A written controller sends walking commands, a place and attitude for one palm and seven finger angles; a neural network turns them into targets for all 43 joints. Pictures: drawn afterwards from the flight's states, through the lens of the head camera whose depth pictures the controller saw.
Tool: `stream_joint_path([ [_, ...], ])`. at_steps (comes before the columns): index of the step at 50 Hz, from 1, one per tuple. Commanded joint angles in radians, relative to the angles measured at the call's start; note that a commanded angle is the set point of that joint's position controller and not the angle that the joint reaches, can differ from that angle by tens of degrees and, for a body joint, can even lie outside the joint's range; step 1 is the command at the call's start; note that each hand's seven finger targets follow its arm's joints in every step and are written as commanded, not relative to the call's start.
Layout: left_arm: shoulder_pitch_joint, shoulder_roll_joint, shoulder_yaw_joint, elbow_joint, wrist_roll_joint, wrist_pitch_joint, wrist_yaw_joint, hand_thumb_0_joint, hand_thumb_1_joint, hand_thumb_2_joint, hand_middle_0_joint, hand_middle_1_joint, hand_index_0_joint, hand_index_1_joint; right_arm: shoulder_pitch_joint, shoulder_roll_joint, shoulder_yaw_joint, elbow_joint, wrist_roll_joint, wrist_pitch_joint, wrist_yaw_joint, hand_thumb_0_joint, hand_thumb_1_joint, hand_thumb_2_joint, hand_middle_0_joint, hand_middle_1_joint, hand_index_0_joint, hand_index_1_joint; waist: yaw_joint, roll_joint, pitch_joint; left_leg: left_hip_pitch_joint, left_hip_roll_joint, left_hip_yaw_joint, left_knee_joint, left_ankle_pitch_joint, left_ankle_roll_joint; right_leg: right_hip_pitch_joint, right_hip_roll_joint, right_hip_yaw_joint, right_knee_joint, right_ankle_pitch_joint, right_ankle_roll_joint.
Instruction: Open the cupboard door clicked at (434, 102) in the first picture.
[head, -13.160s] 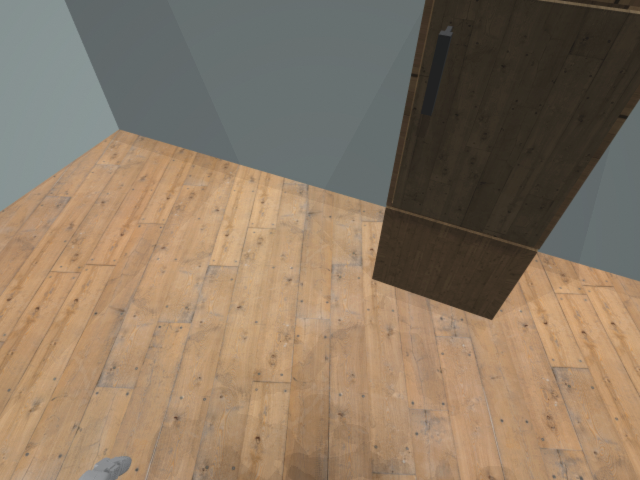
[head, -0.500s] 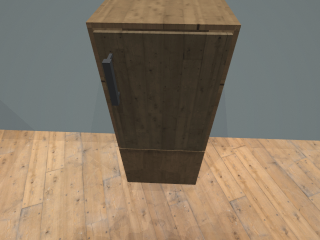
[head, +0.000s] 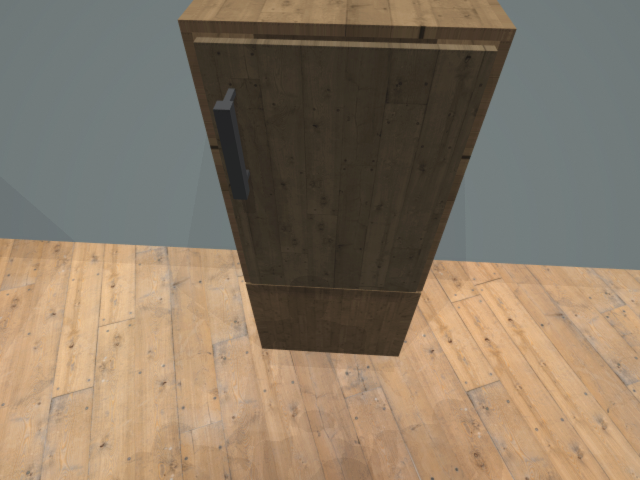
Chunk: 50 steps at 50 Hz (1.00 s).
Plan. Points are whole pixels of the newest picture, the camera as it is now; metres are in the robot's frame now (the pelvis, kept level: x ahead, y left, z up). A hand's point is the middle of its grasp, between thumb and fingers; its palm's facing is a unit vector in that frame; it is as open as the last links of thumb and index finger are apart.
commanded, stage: look again from close up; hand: left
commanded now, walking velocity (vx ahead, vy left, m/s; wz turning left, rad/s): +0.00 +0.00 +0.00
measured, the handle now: (236, 146) +0.58 +0.17 +0.10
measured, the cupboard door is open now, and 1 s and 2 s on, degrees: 0 0 0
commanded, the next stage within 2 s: shuffle to correct the standing spot in 0.38 s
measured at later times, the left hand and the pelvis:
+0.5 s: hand out of the picture +0.02 +0.22 -0.17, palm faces +0.00 -0.98 -0.21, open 7.4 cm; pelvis +0.00 +0.04 +0.00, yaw +0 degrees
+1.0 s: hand out of the picture +0.01 +0.15 -0.18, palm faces +0.06 -0.99 -0.16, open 7.4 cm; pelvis +0.05 -0.01 -0.01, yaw +0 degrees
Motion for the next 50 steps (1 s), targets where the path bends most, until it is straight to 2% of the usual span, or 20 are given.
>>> stream_joint_path([
  [1, 0.011, 0.140, 0.024, -0.062, -0.010, -0.011, 0.012, 0.000, 0.900, 0.900, -0.200, -0.300, -0.200, -0.300, 0.089, -0.046, 0.006, -0.061, 0.004, -0.037, 0.005, 0.000, -0.900, -0.900, 0.200, 0.300, 0.200, 0.300, -0.024, -0.085, -0.047, 0.068, 0.018, -0.037, -0.063, 0.186, 0.028, -0.070, -0.147, 0.107, -0.019, 0.240, -0.035],
  [2, 0.011, 0.130, 0.027, -0.069, -0.008, -0.004, 0.012, 0.000, 0.900, 0.900, -0.200, -0.300, -0.200, -0.300, 0.103, -0.056, 0.006, -0.061, 0.001, -0.042, 0.002, 0.000, -0.900, -0.900, 0.200, 0.300, 0.200, 0.300, -0.014, -0.071, -0.038, 0.055, 0.040, -0.048, -0.073, 0.231, 0.039, -0.062, -0.130, 0.085, -0.005, 0.198, -0.029],
  [3, 0.014, 0.133, 0.025, -0.066, -0.009, 0.007, 0.010, 0.000, 0.900, 0.900, -0.200, -0.300, -0.200, -0.300, 0.084, -0.070, 0.008, -0.059, 0.000, -0.043, 0.001, 0.000, -0.900, -0.900, 0.200, 0.300, 0.200, 0.300, -0.001, 0.034, -0.018, 0.034, 0.042, -0.068, -0.089, 0.248, 0.047, -0.061, -0.120, 0.082, 0.013, 0.132, -0.022],
  [4, 0.021, 0.143, 0.025, -0.066, -0.010, 0.015, 0.007, 0.000, 0.900, 0.900, -0.200, -0.300, -0.200, -0.300, 0.064, -0.069, 0.009, -0.065, 0.002, -0.040, -0.002, 0.000, -0.900, -0.900, 0.200, 0.300, 0.200, 0.300, 0.009, 0.050, 0.008, 0.004, 0.047, -0.087, -0.116, 0.222, 0.056, -0.062, -0.112, 0.080, 0.010, 0.077, -0.017],
  [8, 0.006, 0.156, 0.023, -0.070, -0.008, 0.026, -0.001, 0.000, 0.900, 0.900, -0.200, -0.300, -0.200, -0.300, 0.046, -0.085, 0.011, -0.078, 0.002, -0.036, -0.003, 0.000, -0.900, -0.900, 0.200, 0.300, 0.200, 0.300, 0.016, -0.034, 0.076, -0.044, 0.038, -0.096, -0.160, 0.124, 0.062, -0.075, -0.112, 0.079, -0.009, 0.033, -0.009],
  [14, -0.018, 0.181, 0.024, -0.091, -0.007, 0.037, -0.006, 0.000, 0.900, 0.900, -0.200, -0.300, -0.200, -0.300, 0.038, -0.119, 0.007, -0.077, 0.000, -0.038, -0.001, 0.000, -0.900, -0.900, 0.200, 0.300, 0.200, 0.300, 0.021, -0.026, 0.065, -0.046, 0.048, -0.129, -0.232, 0.033, 0.071, -0.066, -0.112, 0.066, 0.001, 0.010, 0.000],
  [24, -0.030, 0.207, 0.025, -0.084, -0.009, 0.031, -0.009, 0.000, 0.900, 0.900, -0.200, -0.300, -0.200, -0.300, 0.018, -0.131, 0.005, -0.062, 0.004, -0.045, -0.001, 0.000, -0.900, -0.900, 0.200, 0.300, 0.200, 0.300, 0.019, -0.044, -0.012, 0.045, 0.035, -0.083, -0.190, 0.195, 0.067, -0.043, -0.139, 0.085, -0.023, 0.105, 0.004],
  [27, -0.010, 0.181, 0.019, -0.067, -0.004, 0.039, -0.014, 0.000, 0.900, 0.900, -0.200, -0.300, -0.200, -0.300, 0.039, -0.120, 0.003, -0.046, 0.001, -0.034, -0.001, 0.000, -0.900, -0.900, 0.200, 0.300, 0.200, 0.300, 0.008, -0.038, -0.005, 0.061, 0.063, -0.110, -0.219, 0.030, 0.079, -0.077, -0.113, 0.050, 0.003, -0.021, 0.006],
  [30, -0.016, 0.171, 0.024, -0.077, 0.006, 0.051, -0.025, 0.000, 0.900, 0.900, -0.200, -0.300, -0.200, -0.300, 0.049, -0.157, -0.016, -0.048, -0.005, -0.023, -0.006, 0.000, -0.900, -0.900, 0.200, 0.300, 0.200, 0.300, -0.003, 0.028, 0.054, 0.056, 0.123, -0.194, -0.283, -0.134, 0.112, -0.179, -0.079, 0.012, 0.078, -0.104, 0.003],
  [32, -0.018, 0.168, 0.028, -0.087, 0.011, 0.053, -0.033, 0.000, 0.900, 0.900, -0.200, -0.300, -0.200, -0.300, 0.064, -0.168, -0.028, -0.052, -0.006, -0.020, -0.011, 0.000, -0.900, -0.900, 0.200, 0.300, 0.200, 0.300, -0.010, 0.045, 0.065, 0.078, 0.164, -0.245, -0.285, -0.139, 0.146, -0.236, -0.067, 0.006, 0.122, -0.125, -0.001],
  [35, 0.009, 0.158, 0.036, -0.090, 0.010, 0.051, -0.042, 0.000, 0.900, 0.900, -0.200, -0.300, -0.200, -0.300, 0.060, -0.173, -0.035, -0.063, -0.010, -0.021, -0.015, 0.000, -0.900, -0.900, 0.200, 0.300, 0.200, 0.300, -0.001, 0.064, 0.039, 0.063, 0.181, -0.232, -0.240, -0.079, 0.158, -0.219, -0.068, 0.011, 0.112, -0.118, -0.008],
  [37, 0.061, 0.162, 0.039, -0.070, 0.006, 0.036, -0.037, 0.000, 0.900, 0.900, -0.200, -0.300, -0.200, -0.300, 0.031, -0.132, -0.022, -0.068, -0.004, -0.027, -0.013, 0.000, -0.900, -0.900, 0.200, 0.300, 0.200, 0.300, 0.032, -0.012, 0.015, -0.044, 0.102, -0.106, -0.125, 0.069, 0.108, -0.053, -0.108, 0.075, -0.005, 0.009, -0.020],
  [38, 0.099, 0.184, 0.043, -0.055, 0.003, 0.027, -0.030, 0.000, 0.900, 0.900, -0.200, -0.300, -0.200, -0.300, 0.007, -0.099, -0.011, -0.078, -0.001, -0.034, -0.011, 0.000, -0.900, -0.900, 0.200, 0.300, 0.200, 0.300, 0.047, -0.116, -0.003, -0.111, 0.024, -0.009, -0.015, 0.095, 0.069, 0.039, -0.176, 0.171, -0.042, 0.150, -0.038],
  [39, 0.129, 0.219, 0.048, -0.036, 0.001, 0.018, -0.020, 0.000, 0.900, 0.900, -0.200, -0.300, -0.200, -0.300, -0.013, -0.059, 0.002, -0.090, 0.003, -0.038, -0.007, 0.000, -0.900, -0.900, 0.200, 0.300, 0.200, 0.300, 0.048, -0.249, -0.013, -0.169, -0.034, 0.061, 0.063, -0.003, 0.037, 0.099, -0.263, 0.248, -0.072, 0.393, -0.062],
  [40, 0.135, 0.218, 0.044, -0.028, -0.005, 0.007, -0.012, 0.000, 0.900, 0.900, -0.200, -0.300, -0.200, -0.300, -0.042, -0.044, 0.007, -0.094, 0.002, -0.034, -0.006, 0.000, -0.900, -0.900, 0.200, 0.300, 0.200, 0.300, 0.051, -0.274, 0.003, -0.182, -0.034, 0.054, 0.090, -0.153, 0.022, 0.096, -0.317, 0.272, -0.069, 0.667, -0.091],
  [41, 0.125, 0.208, 0.035, -0.025, -0.004, 0.000, -0.007, 0.000, 0.900, 0.900, -0.200, -0.300, -0.200, -0.300, -0.044, -0.047, 0.007, -0.087, 0.005, -0.032, -0.007, 0.000, -0.900, -0.900, 0.200, 0.300, 0.200, 0.300, 0.046, -0.238, -0.004, -0.173, -0.024, 0.034, 0.118, -0.187, 0.016, 0.117, -0.321, 0.259, -0.034, 0.900, -0.104],
  [43, 0.112, 0.216, 0.036, -0.034, 0.000, -0.002, 0.004, 0.000, 0.900, 0.900, -0.200, -0.300, -0.200, -0.300, -0.034, -0.050, 0.004, -0.075, 0.015, -0.030, -0.009, 0.000, -0.900, -0.900, 0.200, 0.300, 0.200, 0.300, 0.042, -0.193, -0.019, -0.181, -0.029, 0.037, 0.127, -0.173, 0.016, 0.170, -0.317, 0.221, 0.031, 1.141, -0.098],
  [45, 0.114, 0.225, 0.039, -0.041, 0.000, 0.005, 0.012, 0.000, 0.900, 0.900, -0.200, -0.300, -0.200, -0.300, -0.039, -0.048, 0.002, -0.075, 0.021, -0.021, -0.009, 0.000, -0.900, -0.900, 0.200, 0.300, 0.200, 0.300, 0.044, -0.196, -0.038, -0.185, -0.043, 0.049, 0.116, -0.156, 0.010, 0.198, -0.319, 0.206, 0.067, 1.201, -0.103],
  [48, 0.089, 0.242, 0.052, -0.069, -0.002, 0.025, 0.019, 0.000, 0.900, 0.900, -0.200, -0.300, -0.200, -0.300, -0.043, -0.062, -0.008, -0.088, 0.015, -0.003, -0.010, 0.000, -0.900, -0.900, 0.200, 0.300, 0.200, 0.300, 0.031, -0.188, -0.023, -0.119, -0.069, 0.079, 0.045, -0.061, 0.006, 0.140, -0.312, 0.197, 0.110, 1.141, -0.112],
  [50, 0.050, 0.253, 0.060, -0.095, -0.007, 0.036, 0.016, 0.000, 0.900, 0.900, -0.200, -0.300, -0.200, -0.300, -0.011, -0.073, -0.017, -0.088, 0.010, 0.004, -0.011, 0.000, -0.900, -0.900, 0.200, 0.300, 0.200, 0.300, 0.004, -0.170, -0.036, 0.008, -0.066, 0.090, -0.022, 0.157, 0.014, 0.044, -0.278, 0.156, 0.150, 1.009, -0.086],
])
